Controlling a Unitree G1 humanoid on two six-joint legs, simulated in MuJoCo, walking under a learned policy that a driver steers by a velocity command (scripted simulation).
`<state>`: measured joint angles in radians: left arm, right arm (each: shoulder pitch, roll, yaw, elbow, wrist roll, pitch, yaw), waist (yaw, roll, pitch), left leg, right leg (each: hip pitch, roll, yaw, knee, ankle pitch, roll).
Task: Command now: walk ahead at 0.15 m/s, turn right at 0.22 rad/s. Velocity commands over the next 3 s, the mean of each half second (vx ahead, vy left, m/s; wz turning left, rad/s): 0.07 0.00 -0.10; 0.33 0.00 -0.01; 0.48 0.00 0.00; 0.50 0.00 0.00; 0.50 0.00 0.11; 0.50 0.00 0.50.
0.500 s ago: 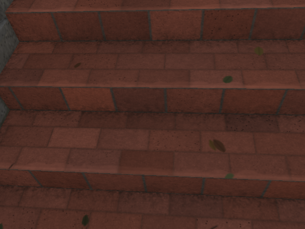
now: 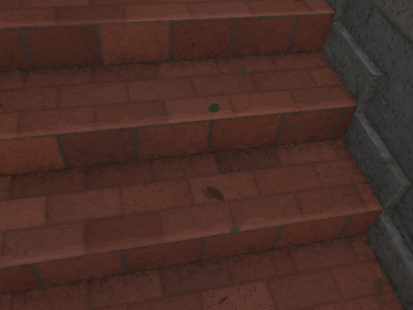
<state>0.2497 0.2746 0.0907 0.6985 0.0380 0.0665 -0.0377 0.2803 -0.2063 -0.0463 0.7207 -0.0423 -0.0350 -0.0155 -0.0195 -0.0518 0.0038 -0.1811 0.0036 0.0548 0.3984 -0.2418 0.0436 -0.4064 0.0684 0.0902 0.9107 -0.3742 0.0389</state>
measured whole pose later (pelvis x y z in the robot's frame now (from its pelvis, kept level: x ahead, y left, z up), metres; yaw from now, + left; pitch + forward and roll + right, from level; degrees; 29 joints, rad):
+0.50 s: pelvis +0.01 -0.02 +0.00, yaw -1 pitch -2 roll +0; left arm 0.19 0.21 0.03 0.86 0.02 -0.01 0.03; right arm 0.21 -0.22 -0.03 0.89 -0.02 -0.03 -0.03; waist 0.00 0.00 0.04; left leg -0.10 0.01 0.06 0.40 -0.26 0.00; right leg -0.14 0.06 0.02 0.41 -0.24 -0.05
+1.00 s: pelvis +0.09 -0.03 -0.01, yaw +0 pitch +0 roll +0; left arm 0.14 0.23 0.03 0.90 -0.01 -0.07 -0.01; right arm 0.39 -0.26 -0.07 1.04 0.01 -0.06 -0.02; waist -0.04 0.03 0.04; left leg 0.03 0.03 0.04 0.32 -0.34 0.00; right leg -0.44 -0.04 -0.07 0.82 -0.39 -0.01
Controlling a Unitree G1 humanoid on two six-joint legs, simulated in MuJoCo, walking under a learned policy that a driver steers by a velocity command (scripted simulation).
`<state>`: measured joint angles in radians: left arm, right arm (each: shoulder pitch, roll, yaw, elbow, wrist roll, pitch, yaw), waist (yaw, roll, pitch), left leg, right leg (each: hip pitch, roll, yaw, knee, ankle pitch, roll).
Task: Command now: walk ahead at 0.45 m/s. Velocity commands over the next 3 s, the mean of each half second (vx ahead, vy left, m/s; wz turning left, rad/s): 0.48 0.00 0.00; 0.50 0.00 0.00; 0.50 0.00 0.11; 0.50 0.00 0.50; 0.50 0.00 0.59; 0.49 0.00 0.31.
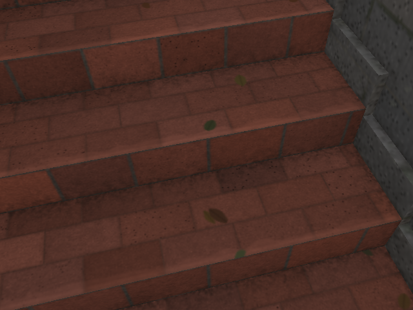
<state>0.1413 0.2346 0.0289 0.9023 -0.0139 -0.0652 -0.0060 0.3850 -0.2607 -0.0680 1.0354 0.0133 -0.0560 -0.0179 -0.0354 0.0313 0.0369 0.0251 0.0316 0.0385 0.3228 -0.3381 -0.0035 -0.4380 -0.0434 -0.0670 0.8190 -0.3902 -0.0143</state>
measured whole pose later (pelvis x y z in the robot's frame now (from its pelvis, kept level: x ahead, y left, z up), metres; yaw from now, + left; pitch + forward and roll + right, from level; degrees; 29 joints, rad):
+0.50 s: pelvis +0.19 -0.01 +0.03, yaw +0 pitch +3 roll +1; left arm 0.49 0.16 -0.01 1.08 0.00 -0.07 0.01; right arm -0.04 -0.07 0.08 0.65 -0.03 -0.02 -0.01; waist 0.03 -0.01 0.01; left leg -0.82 -0.01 0.17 1.25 -0.49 0.14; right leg -0.07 -0.06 -0.09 0.39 -0.11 -0.09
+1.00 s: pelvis +0.46 -0.01 +0.17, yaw +2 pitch +8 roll -5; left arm -0.11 0.09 -0.09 0.68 0.04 0.06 -0.10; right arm 0.58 -0.09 0.07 1.14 -0.07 -0.11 0.11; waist -0.04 0.06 -0.11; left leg 0.02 0.05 0.06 0.17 -0.26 0.10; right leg -1.13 0.00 -0.16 1.37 -0.24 -0.16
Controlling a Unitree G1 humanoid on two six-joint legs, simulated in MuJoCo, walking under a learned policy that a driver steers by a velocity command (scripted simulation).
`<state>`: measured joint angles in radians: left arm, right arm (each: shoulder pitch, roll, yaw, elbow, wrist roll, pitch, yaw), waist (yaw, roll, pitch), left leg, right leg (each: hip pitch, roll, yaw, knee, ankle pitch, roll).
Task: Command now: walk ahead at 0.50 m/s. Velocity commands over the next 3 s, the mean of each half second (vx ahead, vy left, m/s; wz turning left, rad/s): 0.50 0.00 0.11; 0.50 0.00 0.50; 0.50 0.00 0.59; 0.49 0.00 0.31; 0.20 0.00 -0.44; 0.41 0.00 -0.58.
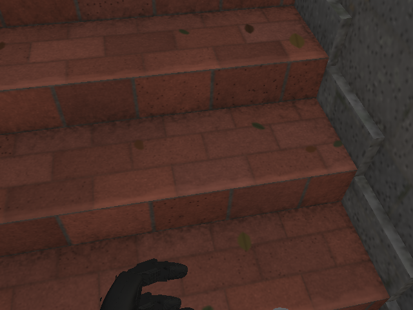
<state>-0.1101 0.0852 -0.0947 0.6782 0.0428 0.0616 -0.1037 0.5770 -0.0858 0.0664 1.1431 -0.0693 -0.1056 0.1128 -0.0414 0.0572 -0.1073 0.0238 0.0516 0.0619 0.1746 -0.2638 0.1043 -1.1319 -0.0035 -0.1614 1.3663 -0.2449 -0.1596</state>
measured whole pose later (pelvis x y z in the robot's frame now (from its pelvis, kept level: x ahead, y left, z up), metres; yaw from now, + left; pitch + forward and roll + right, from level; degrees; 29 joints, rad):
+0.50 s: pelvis +0.31 -0.01 +0.15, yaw +3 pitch +9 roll +2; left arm 0.50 0.08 -0.06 1.10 0.04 -0.12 -0.09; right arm -0.13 -0.09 0.07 0.77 -0.03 0.04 0.08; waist 0.05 -0.10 -0.17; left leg -1.08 0.06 0.16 1.31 -0.27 0.14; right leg -0.06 -0.03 -0.10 0.24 -0.23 -0.08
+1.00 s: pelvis +0.58 +0.02 +0.31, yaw +19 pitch +8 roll -3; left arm -0.03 0.11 -0.09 0.71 0.02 -0.03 -0.05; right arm 0.50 -0.15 0.01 1.11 -0.04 -0.09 0.12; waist -0.07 0.06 -0.16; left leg -0.15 0.00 -0.17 0.33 -0.25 0.09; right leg -1.01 0.00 -0.07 1.28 -0.41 -0.05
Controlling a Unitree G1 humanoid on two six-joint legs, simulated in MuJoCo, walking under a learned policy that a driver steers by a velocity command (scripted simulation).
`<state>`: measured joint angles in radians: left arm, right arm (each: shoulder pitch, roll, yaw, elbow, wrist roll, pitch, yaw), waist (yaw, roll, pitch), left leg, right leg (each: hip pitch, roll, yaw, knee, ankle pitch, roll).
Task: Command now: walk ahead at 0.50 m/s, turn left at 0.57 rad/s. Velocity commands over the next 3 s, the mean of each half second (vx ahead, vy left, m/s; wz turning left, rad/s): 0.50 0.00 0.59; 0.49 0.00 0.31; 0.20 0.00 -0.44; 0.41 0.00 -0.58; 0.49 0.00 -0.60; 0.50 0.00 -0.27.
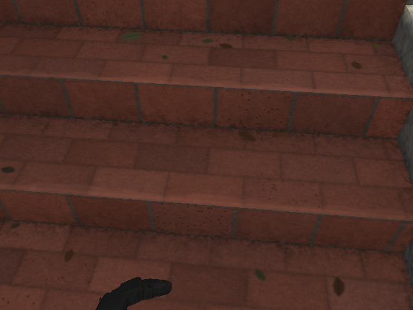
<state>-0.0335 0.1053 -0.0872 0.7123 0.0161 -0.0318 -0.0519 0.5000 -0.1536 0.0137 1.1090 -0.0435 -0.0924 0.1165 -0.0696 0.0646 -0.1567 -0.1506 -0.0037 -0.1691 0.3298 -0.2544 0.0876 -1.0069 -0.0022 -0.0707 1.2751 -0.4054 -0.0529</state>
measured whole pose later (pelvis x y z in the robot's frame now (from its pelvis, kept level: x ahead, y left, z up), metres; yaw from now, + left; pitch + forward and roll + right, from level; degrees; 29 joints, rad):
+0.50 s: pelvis +0.24 +0.01 +0.13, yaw +17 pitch +6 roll +0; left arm 0.60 0.06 -0.07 1.15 0.16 -0.10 -0.06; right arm -0.13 -0.09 0.07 0.74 -0.02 0.03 0.11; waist 0.08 0.00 -0.11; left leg -1.36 0.15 0.06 1.65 -0.11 0.26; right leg 0.05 -0.06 -0.32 0.21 -0.34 0.02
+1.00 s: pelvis +0.52 +0.16 +0.28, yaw +25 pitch +3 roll +0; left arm 0.11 0.12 -0.04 0.74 0.02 -0.05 -0.06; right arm 0.51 -0.15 0.00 1.10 -0.11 -0.10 0.07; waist -0.04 0.01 -0.08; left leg -0.16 -0.06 0.06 0.48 -0.37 0.07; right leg -1.31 -0.04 0.02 1.79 -0.08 -0.10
